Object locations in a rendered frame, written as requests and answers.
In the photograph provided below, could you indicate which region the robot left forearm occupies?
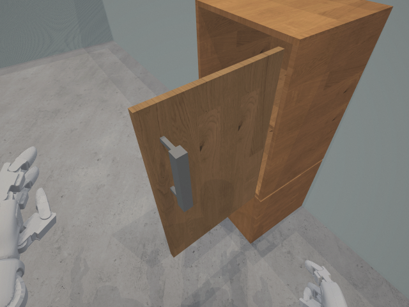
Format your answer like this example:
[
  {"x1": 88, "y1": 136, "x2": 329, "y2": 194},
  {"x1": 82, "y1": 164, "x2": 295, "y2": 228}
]
[{"x1": 0, "y1": 258, "x2": 28, "y2": 307}]

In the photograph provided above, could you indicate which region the cupboard door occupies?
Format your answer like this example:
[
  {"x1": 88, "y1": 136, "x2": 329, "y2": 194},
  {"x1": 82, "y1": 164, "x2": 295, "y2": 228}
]
[{"x1": 128, "y1": 47, "x2": 285, "y2": 258}]

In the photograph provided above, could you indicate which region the handle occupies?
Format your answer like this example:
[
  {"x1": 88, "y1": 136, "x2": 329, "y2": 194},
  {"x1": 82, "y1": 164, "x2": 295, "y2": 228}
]
[{"x1": 160, "y1": 136, "x2": 193, "y2": 212}]

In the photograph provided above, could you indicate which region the robot left hand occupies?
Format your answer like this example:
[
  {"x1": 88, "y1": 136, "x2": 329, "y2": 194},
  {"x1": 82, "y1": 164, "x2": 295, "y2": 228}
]
[{"x1": 0, "y1": 146, "x2": 56, "y2": 260}]

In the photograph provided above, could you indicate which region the robot right hand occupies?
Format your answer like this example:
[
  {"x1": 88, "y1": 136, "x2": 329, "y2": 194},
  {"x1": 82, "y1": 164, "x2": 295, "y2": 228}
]
[{"x1": 299, "y1": 260, "x2": 347, "y2": 307}]

